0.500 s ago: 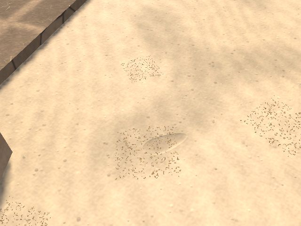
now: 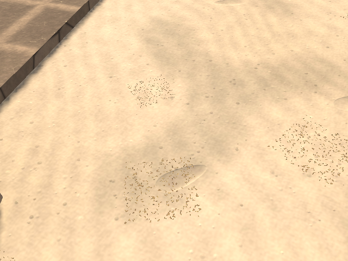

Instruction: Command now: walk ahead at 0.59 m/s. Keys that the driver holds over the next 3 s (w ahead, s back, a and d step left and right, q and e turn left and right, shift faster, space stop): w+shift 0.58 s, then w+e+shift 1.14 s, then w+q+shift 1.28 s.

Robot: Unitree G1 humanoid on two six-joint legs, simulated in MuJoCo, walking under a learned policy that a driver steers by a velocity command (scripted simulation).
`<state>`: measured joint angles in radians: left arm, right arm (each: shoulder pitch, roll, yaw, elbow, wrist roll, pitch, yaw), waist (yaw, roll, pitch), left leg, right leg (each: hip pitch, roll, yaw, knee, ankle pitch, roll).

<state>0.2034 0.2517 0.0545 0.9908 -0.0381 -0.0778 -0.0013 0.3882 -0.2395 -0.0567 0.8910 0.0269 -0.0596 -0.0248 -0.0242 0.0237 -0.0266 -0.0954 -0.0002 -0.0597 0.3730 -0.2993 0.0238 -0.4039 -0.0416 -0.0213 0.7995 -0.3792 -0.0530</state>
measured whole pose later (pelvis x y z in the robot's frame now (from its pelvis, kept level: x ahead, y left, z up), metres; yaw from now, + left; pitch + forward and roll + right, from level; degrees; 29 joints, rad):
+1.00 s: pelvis +0.73 -0.03 -0.03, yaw -15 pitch +0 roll +1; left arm 0.02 0.24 0.02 0.78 0.01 -0.04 -0.07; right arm 0.48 -0.19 -0.02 1.01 -0.02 -0.10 -0.04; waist -0.02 -0.02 0.06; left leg 0.29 -0.06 0.32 0.27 -0.43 -0.01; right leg -0.66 0.03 -0.20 0.69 0.06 -0.18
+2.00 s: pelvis +1.49 -0.49 -0.02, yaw -57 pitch +0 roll +0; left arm 0.15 0.26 0.02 0.76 0.06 -0.06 -0.02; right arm 0.44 -0.22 -0.01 0.89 0.01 -0.06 0.01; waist -0.07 0.00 0.04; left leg -0.28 0.08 -0.02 1.30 -0.29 0.08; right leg -0.36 0.05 -0.13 0.62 -0.27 -0.11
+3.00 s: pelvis +2.18 -1.08 -0.01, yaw -4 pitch +2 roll -3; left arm 0.44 0.34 0.06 0.83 0.03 -0.10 0.00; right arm 0.08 -0.38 -0.06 0.62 -0.04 0.01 0.07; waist 0.05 0.07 0.00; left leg -0.75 0.05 0.01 1.24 -0.17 0.08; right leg -0.07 -0.01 -0.18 0.35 -0.31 0.02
